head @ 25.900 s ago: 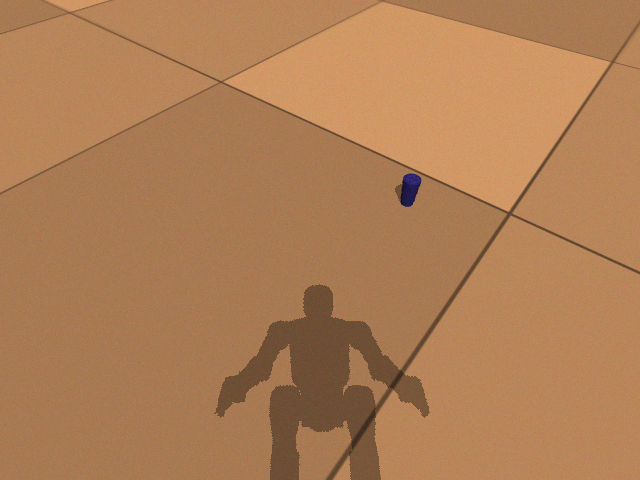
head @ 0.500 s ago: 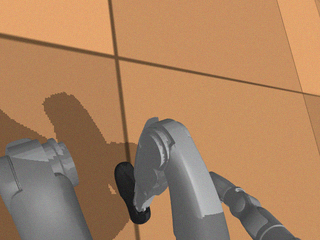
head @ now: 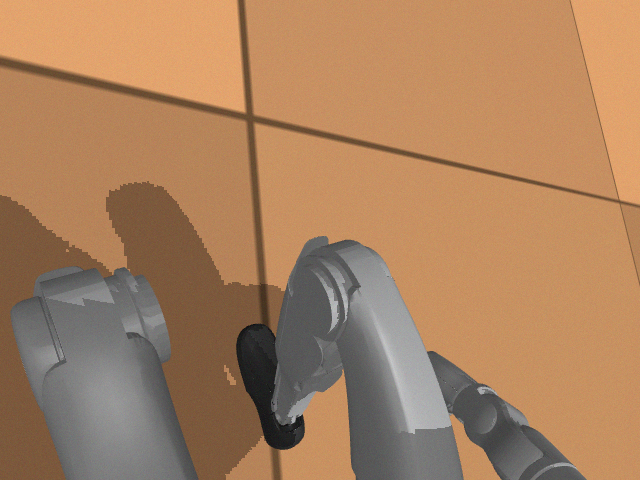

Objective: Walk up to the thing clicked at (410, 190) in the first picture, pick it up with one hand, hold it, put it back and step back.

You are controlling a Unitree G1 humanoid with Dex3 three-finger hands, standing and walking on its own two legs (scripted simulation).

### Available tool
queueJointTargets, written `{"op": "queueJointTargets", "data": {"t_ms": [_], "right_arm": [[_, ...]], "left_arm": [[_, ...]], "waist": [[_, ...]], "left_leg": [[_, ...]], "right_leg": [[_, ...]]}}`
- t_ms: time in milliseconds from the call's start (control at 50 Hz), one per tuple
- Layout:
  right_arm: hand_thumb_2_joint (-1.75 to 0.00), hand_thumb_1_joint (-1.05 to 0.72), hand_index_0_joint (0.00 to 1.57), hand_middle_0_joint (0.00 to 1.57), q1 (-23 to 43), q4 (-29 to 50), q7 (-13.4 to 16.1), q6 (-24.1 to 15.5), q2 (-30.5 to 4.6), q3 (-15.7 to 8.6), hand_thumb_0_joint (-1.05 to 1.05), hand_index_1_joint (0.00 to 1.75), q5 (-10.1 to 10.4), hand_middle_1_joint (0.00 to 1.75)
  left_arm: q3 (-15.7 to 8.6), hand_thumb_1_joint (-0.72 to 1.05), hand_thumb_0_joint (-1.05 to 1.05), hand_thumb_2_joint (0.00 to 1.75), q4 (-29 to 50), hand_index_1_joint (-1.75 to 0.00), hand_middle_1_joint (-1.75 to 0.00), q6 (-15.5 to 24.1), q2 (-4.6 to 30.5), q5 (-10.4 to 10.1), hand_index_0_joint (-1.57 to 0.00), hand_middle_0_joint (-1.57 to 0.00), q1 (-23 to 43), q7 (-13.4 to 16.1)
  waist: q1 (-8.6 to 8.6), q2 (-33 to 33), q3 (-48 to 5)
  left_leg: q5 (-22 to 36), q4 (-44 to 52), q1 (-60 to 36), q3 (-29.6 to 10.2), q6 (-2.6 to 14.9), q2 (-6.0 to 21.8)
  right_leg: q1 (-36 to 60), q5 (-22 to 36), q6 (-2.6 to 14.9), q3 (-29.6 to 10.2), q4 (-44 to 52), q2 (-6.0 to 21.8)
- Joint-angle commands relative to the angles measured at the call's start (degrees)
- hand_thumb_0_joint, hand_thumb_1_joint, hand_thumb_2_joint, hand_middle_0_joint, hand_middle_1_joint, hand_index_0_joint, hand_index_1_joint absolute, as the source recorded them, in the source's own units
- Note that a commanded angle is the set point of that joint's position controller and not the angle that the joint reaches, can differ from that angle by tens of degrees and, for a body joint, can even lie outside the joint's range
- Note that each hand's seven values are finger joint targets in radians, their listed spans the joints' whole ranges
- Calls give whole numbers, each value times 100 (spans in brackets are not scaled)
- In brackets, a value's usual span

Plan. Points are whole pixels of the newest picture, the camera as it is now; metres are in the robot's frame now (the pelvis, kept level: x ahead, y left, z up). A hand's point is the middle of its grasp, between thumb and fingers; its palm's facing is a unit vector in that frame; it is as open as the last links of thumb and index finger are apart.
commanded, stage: withdraw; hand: left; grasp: from the side
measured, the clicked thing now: out of the picture +0.42 +0.34 -0.22
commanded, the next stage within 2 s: rise in 0.08 s
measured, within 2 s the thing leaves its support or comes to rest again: neither
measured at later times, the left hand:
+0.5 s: hand out of the picture +0.33 +0.45 -0.03, palm faces +0.47 -0.80 -0.39, open 17.1 cm
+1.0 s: hand out of the picture +0.22 +0.34 +0.17, palm faces +0.42 -0.78 -0.46, open 17.0 cm
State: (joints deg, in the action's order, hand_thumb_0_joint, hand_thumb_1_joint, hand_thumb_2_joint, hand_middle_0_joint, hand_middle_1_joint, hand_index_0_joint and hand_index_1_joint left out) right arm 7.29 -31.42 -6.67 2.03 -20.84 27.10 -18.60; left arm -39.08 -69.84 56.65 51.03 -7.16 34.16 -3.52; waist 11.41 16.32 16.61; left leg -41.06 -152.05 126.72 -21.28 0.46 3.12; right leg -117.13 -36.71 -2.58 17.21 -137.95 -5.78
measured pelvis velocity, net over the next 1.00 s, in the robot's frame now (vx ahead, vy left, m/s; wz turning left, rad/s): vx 0.05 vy -0.02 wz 0.26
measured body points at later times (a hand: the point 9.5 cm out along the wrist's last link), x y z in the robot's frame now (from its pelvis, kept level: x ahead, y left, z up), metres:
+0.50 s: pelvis +0.01 -0.01 +0.06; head +0.20 +0.13 +0.44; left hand +0.30 +0.49 +0.00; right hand +0.20 -0.24 -0.03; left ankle +0.08 +0.12 -0.25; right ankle +0.13 -0.11 -0.25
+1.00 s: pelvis +0.05 -0.02 +0.27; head +0.18 +0.06 +0.70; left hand +0.20 +0.38 +0.20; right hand +0.30 -0.21 +0.17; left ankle +0.08 +0.12 -0.25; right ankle +0.13 -0.11 -0.25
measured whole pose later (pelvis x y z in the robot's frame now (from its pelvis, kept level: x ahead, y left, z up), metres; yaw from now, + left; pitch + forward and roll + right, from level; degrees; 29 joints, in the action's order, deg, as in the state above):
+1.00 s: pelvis +0.05 -0.02 +0.27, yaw +15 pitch +28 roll -4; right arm -5.3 -30.3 5.2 2.7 -13.9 0.4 2.8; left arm -15.1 -23.6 -5.0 23.7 0.3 -1.7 7.0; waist 2.1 0.3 -10.2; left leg -35.3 -95.2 88.3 -3.5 -0.6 2.9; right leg -84.7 -36.5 1.0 4.2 -92.9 -1.3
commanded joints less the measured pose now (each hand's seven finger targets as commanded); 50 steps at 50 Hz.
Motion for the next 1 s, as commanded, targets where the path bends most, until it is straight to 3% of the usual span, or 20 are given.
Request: {"op": "queueJointTargets", "data": {"t_ms": [0,40,120,180,200,220,260,300,320,360,400,420,440,480,540,580,620,740,800,980], "right_arm": [[-90,-90,20,20,-385,80,204,55,-1997,-1068,0,30,232,30],[-90,-89,20,20,-538,-98,229,73,-1848,-1165,0,30,371,30],[-89,-86,20,20,-556,68,268,17,-1792,-1305,0,30,622,30],[-86,-77,21,21,-635,39,262,-77,-1682,-1377,0,30,739,30],[-91,-85,20,20,-877,-194,341,33,-1555,-1671,0,30,944,30],[-91,-91,20,20,-853,-34,336,96,-1433,-1694,0,30,981,30],[-91,-90,20,20,-1011,-4,335,149,-1537,-1901,0,30,1078,30],[-92,-93,20,20,-1116,31,379,159,-1458,-2027,0,30,1173,30],[-92,-93,20,20,-1268,1,391,201,-1430,-2101,0,30,1222,30],[-92,-96,20,20,-1409,-1,403,300,-1348,-2280,0,30,1340,30],[-90,-89,20,20,-1448,3,424,346,-1179,-2414,0,30,1469,30],[-90,-89,20,20,-1489,51,441,368,-1108,-2473,0,30,1547,30],[-90,-89,20,20,-1495,-2,475,393,-1086,-2549,0,30,1602,30],[-90,-89,20,20,-1583,72,503,450,-980,-2689,0,30,1694,30],[-90,-89,20,20,-1676,132,533,476,-863,-2953,0,30,1844,30],[-90,-89,20,20,-1706,223,575,457,-825,-3061,0,30,1924,30],[-90,-89,20,20,-1755,324,627,438,-779,-3145,0,30,1988,30],[-90,-89,20,20,-1655,621,891,279,-534,-3155,0,30,2126,30],[-90,-89,20,20,-1567,669,1065,168,-379,-3106,0,30,2148,30],[-90,-89,20,20,-1836,583,1347,-278,-97,-2994,0,30,2104,30]], "left_arm": [[322,-47,0,12,1476,-14,-15,-149,1019,-179,-17,-15,801,-467],[814,-48,0,11,829,-11,-13,-611,405,-210,-14,-12,249,-750],[562,-50,0,4,1393,-3,-7,-907,546,-567,-7,-4,876,-911],[458,-37,0,2,1398,0,0,-885,267,-794,-3,-3,1133,-905],[87,-45,0,5,1342,-5,-5,-1340,2278,506,-6,-6,951,-677],[203,-51,0,6,1700,-5,-6,-1544,1910,393,-7,-7,1482,-602],[298,-51,0,6,1726,-5,-5,-1791,1544,442,-6,-7,1485,-525],[356,-53,0,7,2016,-5,-5,-2172,1389,592,-7,-8,780,-403],[76,-52,0,6,2692,-5,-4,-2304,1832,671,-7,-8,951,-311],[-36,-54,0,7,2967,-7,-7,-2699,1936,818,-8,-9,444,-188],[378,-45,0,12,3220,-7,-7,-3057,1295,849,-6,-7,527,-129],[436,-45,0,12,2789,-8,-7,-3298,930,836,-7,-7,-236,-81],[284,-48,0,10,2955,-7,-7,-3469,1060,832,-6,-6,-262,-18],[372,-46,0,11,3251,-8,-7,-3807,830,832,-7,-7,-670,72],[1011,-41,0,14,3640,-8,-8,-4288,-161,822,-7,-7,-958,135],[1237,-42,0,13,4003,-8,-7,-4572,-368,808,-6,-7,-1222,231],[1198,-44,0,12,4743,-7,-7,-4785,-205,803,-6,-6,-1403,373],[1091,-43,0,12,5806,-7,-7,-5340,-181,805,-6,-6,-2319,812],[1237,-47,0,10,5862,-7,-6,-5546,-513,809,-6,-6,-2658,992],[2305,-52,0,7,5519,-6,-5,-6103,-1929,753,-5,-5,-3456,1220]], "waist": [[279,-4209,-3953],[253,-3714,-3524],[108,-3043,-3663],[162,-2802,-3762],[-362,-3500,-4289],[-272,-3695,-4523],[-229,-3915,-4642],[-459,-4388,-4873],[-637,-4614,-5009],[-846,-4818,-5254],[-720,-4688,-5244],[-739,-4138,-5202],[-885,-3842,-5165],[-971,-3402,-5394],[-811,-2843,-5707],[-822,-2508,-5839],[-940,-2387,-6229],[-1158,-2260,-6107],[-1139,-2323,-5826],[-881,-2121,-4740]], "left_leg": [[1207,2346,-2789,607,-271,316],[728,2387,-2241,699,-174,285],[381,2317,-1802,712,-42,228],[160,2309,-1847,679,-7,211],[310,2723,-2390,913,-16,188],[297,2835,-2452,930,-31,237],[96,3083,-2622,944,-67,258],[307,3389,-3113,1001,-139,261],[468,3554,-3252,1003,-172,256],[830,3718,-3548,1082,-199,233],[766,3822,-3520,1136,-169,205],[768,3803,-3344,1170,-113,161],[761,3765,-3146,1270,-68,119],[864,3806,-3092,1407,7,60],[915,4119,-3414,1444,59,40],[898,4335,-3530,1516,96,18],[844,4636,-3796,1587,117,-5],[400,5695,-4438,1759,149,-30],[445,6195,-4944,1788,140,-58],[1521,7385,-6312,1965,128,-121]], "right_leg": [[1156,1282,400,158,914,-120],[948,903,390,87,1075,-119],[876,650,358,27,1192,-101],[792,485,371,11,1225,-97],[805,378,425,-202,1370,-2],[784,340,444,-280,1398,-29],[609,287,464,-294,1387,0],[578,398,485,-367,1424,50],[524,439,508,-399,1383,82],[441,547,549,-512,1412,115],[287,510,582,-577,1545,131],[448,469,565,-584,1729,128],[491,446,563,-658,1888,129],[806,472,540,-768,2186,141],[1074,561,505,-889,2607,184],[1465,596,476,-999,3014,193],[2030,577,452,-1130,3418,223],[3425,-3,409,-1575,4637,331],[3798,11,408,-1667,5081,356],[5298,1113,374,-1723,6563,436]]}}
